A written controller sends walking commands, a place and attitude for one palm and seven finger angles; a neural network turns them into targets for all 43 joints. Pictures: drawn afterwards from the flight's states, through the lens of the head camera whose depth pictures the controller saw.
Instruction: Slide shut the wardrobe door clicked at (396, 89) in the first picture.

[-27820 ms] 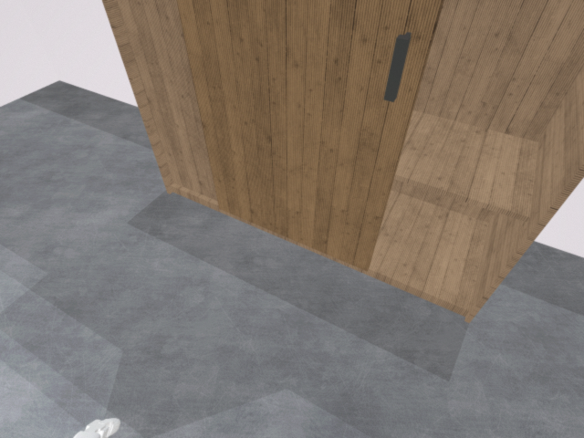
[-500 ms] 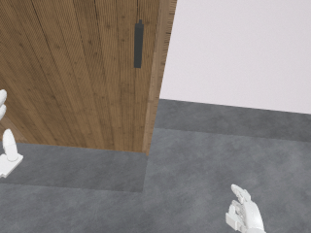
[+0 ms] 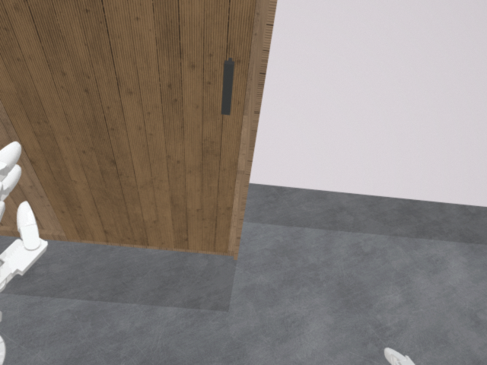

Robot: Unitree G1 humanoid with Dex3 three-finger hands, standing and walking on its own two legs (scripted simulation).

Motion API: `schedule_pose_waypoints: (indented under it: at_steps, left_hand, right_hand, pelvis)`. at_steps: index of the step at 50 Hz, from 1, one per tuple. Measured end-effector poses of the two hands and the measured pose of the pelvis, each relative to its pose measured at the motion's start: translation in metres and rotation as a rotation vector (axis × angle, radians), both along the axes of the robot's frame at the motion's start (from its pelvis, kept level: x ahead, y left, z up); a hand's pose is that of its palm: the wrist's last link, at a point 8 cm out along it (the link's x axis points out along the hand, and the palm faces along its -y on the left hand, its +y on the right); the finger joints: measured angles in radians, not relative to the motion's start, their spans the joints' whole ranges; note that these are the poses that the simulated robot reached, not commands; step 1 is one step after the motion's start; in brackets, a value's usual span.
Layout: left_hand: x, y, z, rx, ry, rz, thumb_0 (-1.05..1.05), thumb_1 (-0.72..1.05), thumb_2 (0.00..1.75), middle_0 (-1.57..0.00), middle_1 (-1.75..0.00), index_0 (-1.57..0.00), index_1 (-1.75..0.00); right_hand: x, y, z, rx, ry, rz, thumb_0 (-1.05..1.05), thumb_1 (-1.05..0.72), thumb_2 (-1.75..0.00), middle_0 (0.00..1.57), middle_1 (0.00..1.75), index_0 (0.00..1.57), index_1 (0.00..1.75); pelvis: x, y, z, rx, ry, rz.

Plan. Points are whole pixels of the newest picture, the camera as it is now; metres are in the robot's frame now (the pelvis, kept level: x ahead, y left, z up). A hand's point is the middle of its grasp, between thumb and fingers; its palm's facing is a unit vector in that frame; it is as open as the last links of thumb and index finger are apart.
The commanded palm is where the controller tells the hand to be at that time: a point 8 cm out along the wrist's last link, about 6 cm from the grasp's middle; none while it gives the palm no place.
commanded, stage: stop stepping back and stand still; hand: left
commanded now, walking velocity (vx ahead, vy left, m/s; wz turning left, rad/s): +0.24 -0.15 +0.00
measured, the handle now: (228, 86) +0.80 +0.11 +0.13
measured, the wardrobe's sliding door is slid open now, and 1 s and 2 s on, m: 0.03 0.03 0.03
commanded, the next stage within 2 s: let the arm hang, fingers relaxed in 0.40 s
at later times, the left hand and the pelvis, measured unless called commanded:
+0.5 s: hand (14, 272) +0.16 +0.28 +0.17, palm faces +0.47 -0.78 -0.41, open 7.4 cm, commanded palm none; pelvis -0.03 +0.01 +0.00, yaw -1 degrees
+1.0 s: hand out of the picture -0.07 +0.26 -0.16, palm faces +0.05 -0.97 -0.25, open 7.2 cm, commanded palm none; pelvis -0.05 +0.04 +0.01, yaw +4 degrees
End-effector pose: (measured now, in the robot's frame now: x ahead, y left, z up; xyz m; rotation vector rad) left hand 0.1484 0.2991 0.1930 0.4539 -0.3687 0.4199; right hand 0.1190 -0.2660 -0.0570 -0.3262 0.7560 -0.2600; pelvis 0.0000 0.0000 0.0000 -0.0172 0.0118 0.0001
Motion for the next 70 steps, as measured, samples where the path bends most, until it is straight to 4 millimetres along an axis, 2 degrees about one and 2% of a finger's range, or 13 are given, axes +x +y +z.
schedule_pose_waypoints:
  at_steps: [5, 10, 16, 25, 27, 30, 32, 36, 40, 47, 53, 61, 70]
  left_hand:
    - [-0.004, 0.023, -0.012, 0.002, 0.031, 0.067, 0.01, 0.89, 0.89, -0.21, -0.30, -0.21, -0.30]
    - [-0.009, 0.006, -0.003, 0.040, 0.058, 0.031, 0.01, 0.89, 0.90, -0.21, -0.30, -0.21, -0.30]
    - [-0.025, -0.018, 0.005, 0.084, 0.049, -0.040, 0.01, 0.89, 0.89, -0.21, -0.30, -0.21, -0.30]
    - [-0.029, 0.015, -0.009, 0.026, 0.109, 0.053, 0.01, 0.89, 0.89, -0.22, -0.30, -0.21, -0.30]
    - [-0.018, 0.024, -0.038, 0.020, 0.204, 0.036, 0.00, 0.89, 0.90, -0.21, -0.30, -0.21, -0.30]
    - [-0.006, 0.032, -0.128, -0.123, 0.583, 0.055, 0.00, 0.90, 0.90, -0.20, -0.30, -0.20, -0.30]
    - [-0.017, 0.023, -0.192, -0.222, 0.841, 0.060, 0.00, 0.90, 0.90, -0.20, -0.30, -0.20, -0.30]
    - [-0.075, -0.017, -0.287, -0.388, 1.237, 0.024, 0.00, 0.91, 0.89, -0.20, -0.30, -0.20, -0.29]
    - [-0.141, -0.045, -0.330, -0.537, 1.492, 0.035, 0.00, 0.93, 0.89, -0.21, -0.30, -0.20, -0.30]
    - [-0.208, -0.014, -0.331, -0.583, 1.674, 0.180, 0.00, 0.96, 0.89, -0.21, -0.30, -0.21, -0.30]
    - [-0.225, 0.022, -0.316, -0.537, 1.728, 0.287, 0.00, 0.93, 0.89, -0.21, -0.30, -0.21, -0.30]
    - [-0.186, 0.052, -0.302, -0.461, 1.657, 0.307, 0.00, 0.91, 0.89, -0.20, -0.30, -0.20, -0.30]
    - [-0.113, 0.051, -0.296, -0.408, 1.542, 0.216, 0.00, 0.91, 0.89, -0.20, -0.30, -0.20, -0.30]
  right_hand:
    - [-0.027, 0.006, -0.013, 0.011, -0.011, -0.070, 0.01, -0.90, -0.90, 0.20, 0.30, 0.20, 0.30]
    - [-0.043, 0.030, -0.021, 0.112, -0.027, -0.027, 0.01, -0.90, -0.90, 0.20, 0.30, 0.20, 0.30]
    - [-0.044, 0.039, -0.034, 0.166, 0.015, 0.028, 0.01, -0.90, -0.90, 0.20, 0.30, 0.21, 0.30]
    - [-0.028, 0.030, -0.018, 0.083, -0.017, 0.028, 0.01, -0.90, -0.90, 0.20, 0.30, 0.21, 0.30]
    - [-0.022, 0.027, -0.026, 0.077, 0.001, 0.072, 0.01, -0.90, -0.90, 0.20, 0.30, 0.20, 0.30]
    - [-0.020, 0.026, -0.044, 0.094, 0.090, 0.095, 0.01, -0.90, -0.90, 0.20, 0.30, 0.20, 0.30]
    - [-0.022, 0.029, -0.053, 0.110, 0.127, 0.102, 0.01, -0.90, -0.90, 0.20, 0.30, 0.20, 0.30]
    - [-0.039, 0.034, -0.061, 0.137, 0.214, 0.087, 0.01, -0.90, -0.90, 0.20, 0.30, 0.20, 0.30]
    - [-0.070, 0.039, -0.061, 0.126, 0.351, 0.051, 0.01, -0.90, -0.90, 0.20, 0.30, 0.20, 0.30]
    - [-0.118, 0.047, -0.061, 0.112, 0.579, 0.026, 0.01, -0.90, -0.90, 0.20, 0.30, 0.20, 0.30]
    - [-0.124, 0.050, -0.064, 0.119, 0.618, 0.000, 0.01, -0.90, -0.90, 0.20, 0.30, 0.20, 0.30]
    - [-0.091, 0.044, -0.063, 0.110, 0.554, 0.003, 0.01, -0.90, -0.90, 0.20, 0.30, 0.20, 0.30]
    - [-0.047, 0.030, -0.051, 0.081, 0.465, 0.009, 0.00, -0.90, -0.90, 0.20, 0.30, 0.20, 0.30]
  pelvis:
    - [-0.015, 0.009, -0.007, 0.022, -0.037, -0.020]
    - [-0.029, 0.003, -0.003, 0.025, -0.067, -0.033]
    - [-0.039, -0.002, -0.004, 0.023, -0.067, -0.029]
    - [-0.034, 0.014, 0.000, 0.002, -0.035, -0.015]
    - [-0.037, 0.021, -0.006, 0.000, -0.026, 0.013]
    - [-0.041, 0.027, -0.010, 0.021, -0.017, 0.039]
    - [-0.043, 0.027, -0.012, 0.038, -0.017, 0.050]
    - [-0.044, 0.024, -0.012, 0.036, -0.045, 0.060]
    - [-0.047, 0.028, -0.005, 0.018, -0.055, 0.059]
    - [-0.049, 0.036, 0.007, -0.001, -0.029, 0.066]
    - [-0.044, 0.044, 0.011, 0.004, -0.024, 0.064]
    - [-0.036, 0.049, 0.013, 0.011, -0.030, 0.058]
    - [-0.022, 0.049, 0.016, 0.015, -0.030, 0.048]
